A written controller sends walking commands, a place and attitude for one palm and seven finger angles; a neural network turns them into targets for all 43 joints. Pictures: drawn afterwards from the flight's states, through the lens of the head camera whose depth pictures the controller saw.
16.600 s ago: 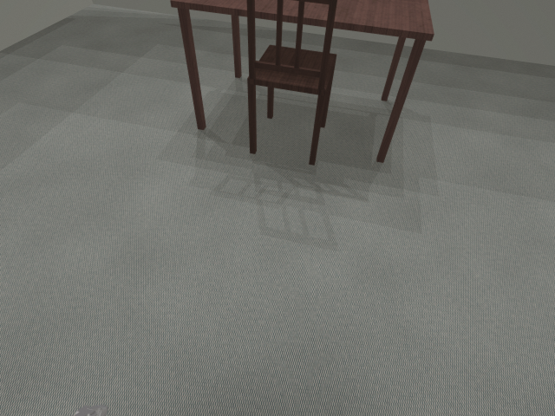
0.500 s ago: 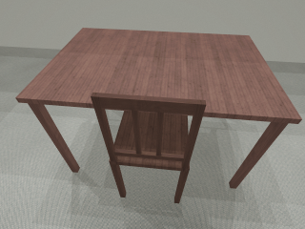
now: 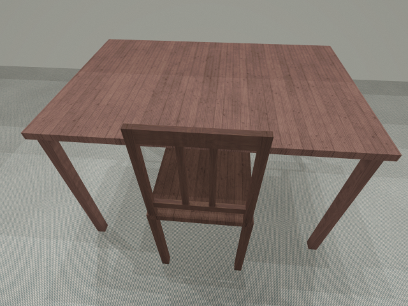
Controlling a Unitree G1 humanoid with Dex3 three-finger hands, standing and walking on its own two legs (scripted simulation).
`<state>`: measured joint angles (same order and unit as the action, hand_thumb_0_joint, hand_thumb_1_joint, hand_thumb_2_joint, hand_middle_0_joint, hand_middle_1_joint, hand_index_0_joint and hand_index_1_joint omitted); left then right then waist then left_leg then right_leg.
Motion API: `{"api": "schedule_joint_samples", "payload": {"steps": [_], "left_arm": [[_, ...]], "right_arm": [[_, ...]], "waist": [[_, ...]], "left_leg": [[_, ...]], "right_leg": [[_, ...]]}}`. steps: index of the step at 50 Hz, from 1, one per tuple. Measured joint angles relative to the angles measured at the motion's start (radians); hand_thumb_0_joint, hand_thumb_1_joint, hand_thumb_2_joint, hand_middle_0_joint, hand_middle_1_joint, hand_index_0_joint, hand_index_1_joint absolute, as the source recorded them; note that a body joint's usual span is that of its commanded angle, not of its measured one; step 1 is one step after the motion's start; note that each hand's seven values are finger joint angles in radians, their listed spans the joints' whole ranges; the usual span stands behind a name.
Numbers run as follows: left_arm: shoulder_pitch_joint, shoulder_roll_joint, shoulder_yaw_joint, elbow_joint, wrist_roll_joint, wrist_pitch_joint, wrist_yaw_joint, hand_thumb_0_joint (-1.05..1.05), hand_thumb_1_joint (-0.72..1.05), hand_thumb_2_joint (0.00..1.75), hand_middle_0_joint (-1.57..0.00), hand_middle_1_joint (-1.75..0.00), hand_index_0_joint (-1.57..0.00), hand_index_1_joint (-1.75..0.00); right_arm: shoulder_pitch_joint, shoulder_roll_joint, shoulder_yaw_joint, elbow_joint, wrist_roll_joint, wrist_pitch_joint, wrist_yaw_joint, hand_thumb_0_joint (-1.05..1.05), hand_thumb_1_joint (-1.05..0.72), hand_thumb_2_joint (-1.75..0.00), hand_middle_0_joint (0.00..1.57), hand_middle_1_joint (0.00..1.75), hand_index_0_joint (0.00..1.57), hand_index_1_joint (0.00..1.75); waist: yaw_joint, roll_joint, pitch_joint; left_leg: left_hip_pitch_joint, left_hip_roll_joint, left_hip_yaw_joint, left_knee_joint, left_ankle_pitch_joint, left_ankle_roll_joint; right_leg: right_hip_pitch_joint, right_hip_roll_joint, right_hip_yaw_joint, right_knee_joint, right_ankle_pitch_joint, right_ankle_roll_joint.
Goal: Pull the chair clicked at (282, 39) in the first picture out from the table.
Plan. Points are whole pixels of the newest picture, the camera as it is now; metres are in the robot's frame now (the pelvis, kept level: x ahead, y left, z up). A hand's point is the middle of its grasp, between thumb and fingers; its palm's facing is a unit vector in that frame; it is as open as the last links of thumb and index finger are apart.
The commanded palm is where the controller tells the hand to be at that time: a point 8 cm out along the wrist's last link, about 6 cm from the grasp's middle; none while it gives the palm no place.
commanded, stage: look again from close up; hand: left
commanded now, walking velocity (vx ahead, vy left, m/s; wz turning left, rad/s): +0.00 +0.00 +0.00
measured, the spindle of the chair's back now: (182, 177) +0.49 +0.10 -0.09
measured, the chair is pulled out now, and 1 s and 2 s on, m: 0.00 0.00 0.00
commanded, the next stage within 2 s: none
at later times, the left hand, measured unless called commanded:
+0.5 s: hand out of the picture -0.04 +0.14 -0.17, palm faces +0.04 -0.98 -0.17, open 7.4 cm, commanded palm none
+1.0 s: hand out of the picture -0.03 +0.14 -0.17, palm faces +0.05 -0.98 -0.17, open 7.4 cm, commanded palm none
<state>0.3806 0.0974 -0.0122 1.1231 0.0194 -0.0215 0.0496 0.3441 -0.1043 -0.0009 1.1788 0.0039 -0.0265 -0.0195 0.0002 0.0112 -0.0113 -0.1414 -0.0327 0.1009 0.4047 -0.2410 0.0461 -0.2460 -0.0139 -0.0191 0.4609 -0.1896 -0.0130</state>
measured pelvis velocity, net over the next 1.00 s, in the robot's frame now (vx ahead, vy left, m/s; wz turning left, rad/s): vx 0.01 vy -0.01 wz -0.01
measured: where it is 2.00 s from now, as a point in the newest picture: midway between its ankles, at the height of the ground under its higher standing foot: outside the picture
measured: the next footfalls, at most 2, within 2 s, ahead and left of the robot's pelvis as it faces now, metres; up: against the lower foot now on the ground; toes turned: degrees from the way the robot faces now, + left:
none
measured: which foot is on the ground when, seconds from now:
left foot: down 0.00-1.00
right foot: down 0.00-1.00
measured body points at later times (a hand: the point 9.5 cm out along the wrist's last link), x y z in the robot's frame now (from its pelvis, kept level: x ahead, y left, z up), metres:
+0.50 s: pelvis +0.00 +0.00 +0.00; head -0.01 -0.02 +0.45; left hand -0.04 +0.20 -0.16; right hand -0.04 -0.20 -0.17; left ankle -0.01 +0.09 -0.74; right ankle +0.04 -0.11 -0.74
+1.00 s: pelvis +0.01 -0.01 +0.00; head +0.00 -0.02 +0.45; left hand -0.03 +0.19 -0.16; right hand -0.04 -0.20 -0.17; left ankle -0.01 +0.09 -0.74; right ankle +0.04 -0.11 -0.74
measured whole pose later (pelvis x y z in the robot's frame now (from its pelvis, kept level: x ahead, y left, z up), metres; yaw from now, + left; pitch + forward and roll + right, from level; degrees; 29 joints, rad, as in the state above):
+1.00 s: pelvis +0.01 -0.01 +0.00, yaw +0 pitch -1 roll +1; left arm 0.40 0.08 -0.01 1.12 0.02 -0.02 0.05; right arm 0.38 -0.09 0.00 1.18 0.01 -0.03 -0.03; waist 0.00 0.01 -0.03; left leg -0.14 -0.01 0.10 0.40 -0.25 0.03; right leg -0.24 0.01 -0.02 0.45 -0.20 -0.03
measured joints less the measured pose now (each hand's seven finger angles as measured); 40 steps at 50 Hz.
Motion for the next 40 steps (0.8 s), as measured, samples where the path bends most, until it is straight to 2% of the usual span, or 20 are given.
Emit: {"api": "schedule_joint_samples", "payload": {"steps": [40], "left_arm": [[0.012,-0.013,0.002,-0.007,-0.001,-0.002,0.0,0.0,0.91,0.89,-0.2,-0.3,-0.2,-0.3]], "right_arm": [[0.022,0.016,0.001,0.0,0.002,-0.001,-0.006,0.0,-0.91,-0.9,0.2,0.29,0.2,0.3]], "waist": [[-0.003,0.001,-0.016]], "left_leg": [[0.002,0.019,0.002,0.002,-0.012,-0.014]], "right_leg": [[0.004,0.02,0.001,-0.009,-0.005,-0.013]]}}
